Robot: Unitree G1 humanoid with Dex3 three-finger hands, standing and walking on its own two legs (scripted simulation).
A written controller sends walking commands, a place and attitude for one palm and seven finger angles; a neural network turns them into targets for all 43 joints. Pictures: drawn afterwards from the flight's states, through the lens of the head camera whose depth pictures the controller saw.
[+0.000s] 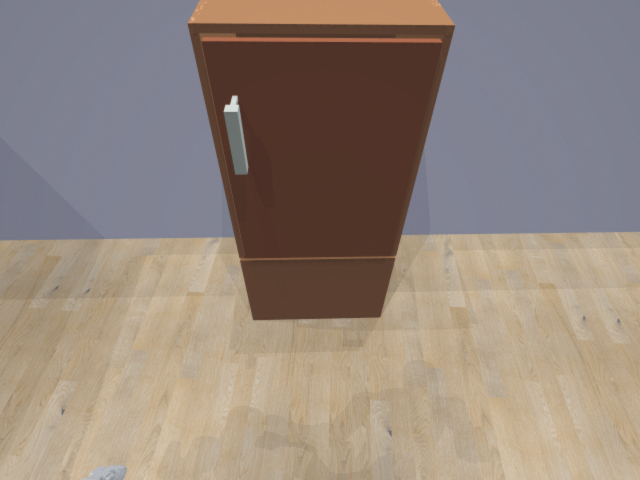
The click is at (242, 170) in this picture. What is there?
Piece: cupboard door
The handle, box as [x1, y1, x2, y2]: [224, 96, 247, 174]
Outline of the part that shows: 232,96 230,104 225,105 224,116 235,174 246,174 247,161 239,108 236,104 237,96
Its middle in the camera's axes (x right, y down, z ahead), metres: -0.17 -0.20 +0.77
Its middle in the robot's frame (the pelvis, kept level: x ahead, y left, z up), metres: +0.71 +0.21 +0.04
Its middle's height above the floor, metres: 0.81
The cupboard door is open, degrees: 0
